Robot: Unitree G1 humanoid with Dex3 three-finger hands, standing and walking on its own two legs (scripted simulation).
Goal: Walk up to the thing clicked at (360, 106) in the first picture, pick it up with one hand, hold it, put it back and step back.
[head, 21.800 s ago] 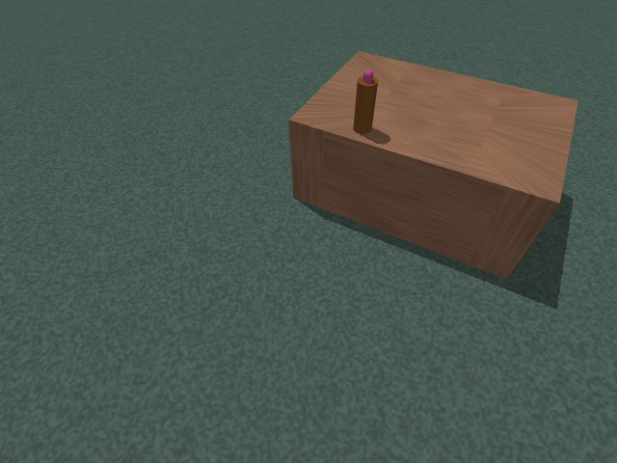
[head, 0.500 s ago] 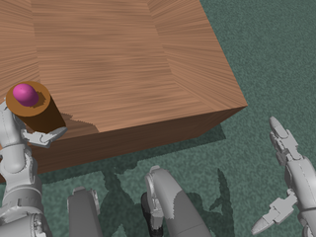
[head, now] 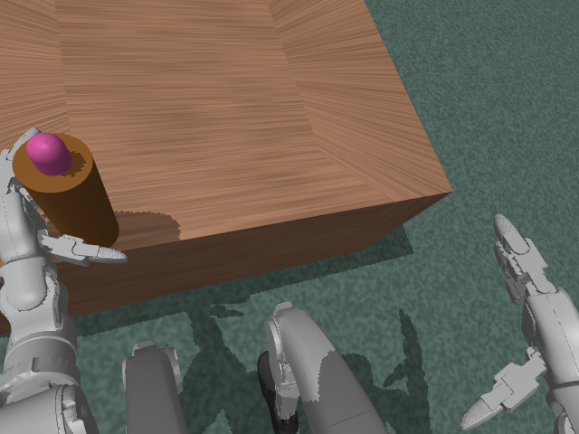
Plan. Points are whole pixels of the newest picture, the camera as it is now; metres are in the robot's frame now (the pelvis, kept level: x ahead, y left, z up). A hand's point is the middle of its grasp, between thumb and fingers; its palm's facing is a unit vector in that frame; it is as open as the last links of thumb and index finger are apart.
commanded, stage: withdraw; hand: left
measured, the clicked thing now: (73, 196) +0.45 +0.17 -0.02
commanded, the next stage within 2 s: rise in 0.30 s
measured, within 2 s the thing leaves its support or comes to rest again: neither
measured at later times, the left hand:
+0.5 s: hand out of the picture +0.44 +0.26 +0.03, palm faces +0.13 -0.99 -0.10, open 17.6 cm
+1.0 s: hand out of the picture +0.36 +0.27 +0.11, palm faces +0.24 -0.91 -0.34, open 17.4 cm
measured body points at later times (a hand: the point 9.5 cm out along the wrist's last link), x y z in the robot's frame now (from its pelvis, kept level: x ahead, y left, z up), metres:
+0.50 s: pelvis +0.02 +0.01 +0.06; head +0.15 +0.06 +0.48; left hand +0.42 +0.31 +0.04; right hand +0.19 -0.25 +0.14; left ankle +0.06 +0.13 -0.52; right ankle +0.08 -0.14 -0.52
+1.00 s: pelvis +0.06 +0.00 +0.15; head +0.10 +0.02 +0.60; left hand +0.34 +0.32 +0.14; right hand +0.23 -0.21 +0.14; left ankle +0.06 +0.13 -0.52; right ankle +0.08 -0.14 -0.52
